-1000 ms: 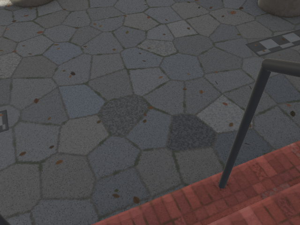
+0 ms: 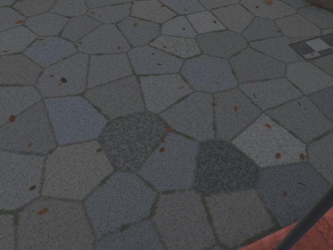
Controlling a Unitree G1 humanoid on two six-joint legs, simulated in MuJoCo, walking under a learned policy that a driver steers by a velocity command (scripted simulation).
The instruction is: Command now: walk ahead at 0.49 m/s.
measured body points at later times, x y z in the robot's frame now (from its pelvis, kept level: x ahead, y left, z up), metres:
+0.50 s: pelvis +0.30 +0.05 -0.16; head +0.30 +0.05 +0.29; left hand +0.45 +0.28 -0.28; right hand +0.21 -0.17 -0.31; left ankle +0.19 +0.10 -0.86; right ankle +0.48 -0.11 -0.81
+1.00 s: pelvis +0.64 +0.00 -0.28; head +0.68 +0.01 +0.17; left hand +0.57 +0.24 -0.43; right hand +0.75 -0.23 -0.43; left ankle +0.77 +0.15 -0.96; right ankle +0.59 -0.07 -1.02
